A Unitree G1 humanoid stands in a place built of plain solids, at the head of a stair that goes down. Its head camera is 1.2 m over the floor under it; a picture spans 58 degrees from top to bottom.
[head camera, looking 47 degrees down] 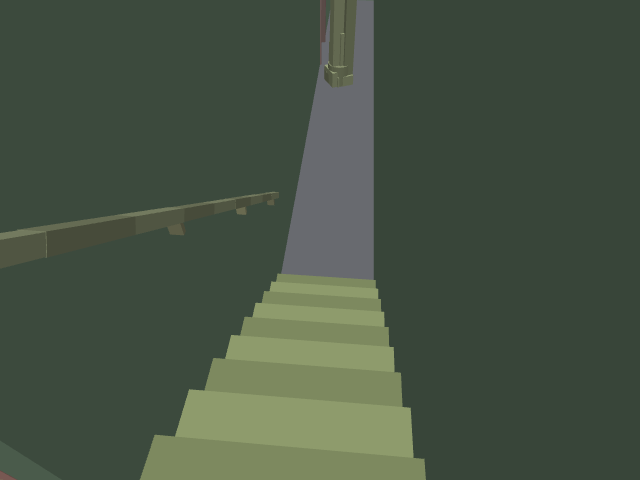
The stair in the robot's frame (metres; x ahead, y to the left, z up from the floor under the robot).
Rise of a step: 0.18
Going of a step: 0.23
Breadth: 0.82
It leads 5 degrees to the right of straight ahead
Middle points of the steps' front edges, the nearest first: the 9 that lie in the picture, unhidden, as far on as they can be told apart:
0.43 0.10 -0.18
0.66 0.08 -0.36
0.89 0.06 -0.55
1.11 0.04 -0.73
1.34 0.02 -0.91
1.56 0.00 -1.10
1.79 -0.01 -1.28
2.01 -0.03 -1.46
2.24 -0.05 -1.65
